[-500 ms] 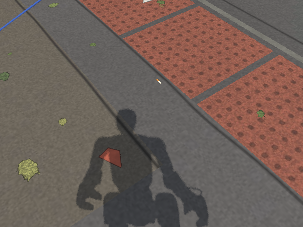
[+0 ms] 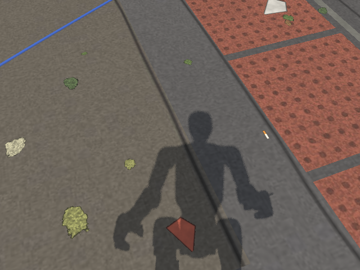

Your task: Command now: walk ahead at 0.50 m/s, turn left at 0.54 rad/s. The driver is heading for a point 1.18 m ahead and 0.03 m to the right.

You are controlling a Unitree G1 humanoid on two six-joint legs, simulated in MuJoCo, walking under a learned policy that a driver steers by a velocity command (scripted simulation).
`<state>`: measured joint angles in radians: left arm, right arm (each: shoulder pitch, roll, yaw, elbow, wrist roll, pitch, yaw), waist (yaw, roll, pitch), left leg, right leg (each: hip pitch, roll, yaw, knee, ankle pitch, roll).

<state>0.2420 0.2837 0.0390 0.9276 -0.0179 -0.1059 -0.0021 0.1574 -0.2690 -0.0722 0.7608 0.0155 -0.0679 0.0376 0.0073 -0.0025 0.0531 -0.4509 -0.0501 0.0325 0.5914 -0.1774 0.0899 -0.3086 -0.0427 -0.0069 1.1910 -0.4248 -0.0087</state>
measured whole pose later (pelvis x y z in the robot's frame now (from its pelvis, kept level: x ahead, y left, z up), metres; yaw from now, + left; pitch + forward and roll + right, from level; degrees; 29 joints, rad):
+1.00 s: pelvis +0.57 +0.06 +0.00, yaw +8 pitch +3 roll -1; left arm 0.38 0.28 0.04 0.92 -0.03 -0.06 0.00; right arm 0.07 -0.25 -0.04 0.66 0.00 -0.10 0.02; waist 0.06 -0.01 0.03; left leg -0.45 0.01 0.05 0.55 -0.15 0.04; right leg -0.24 0.00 0.06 0.98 -0.50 -0.02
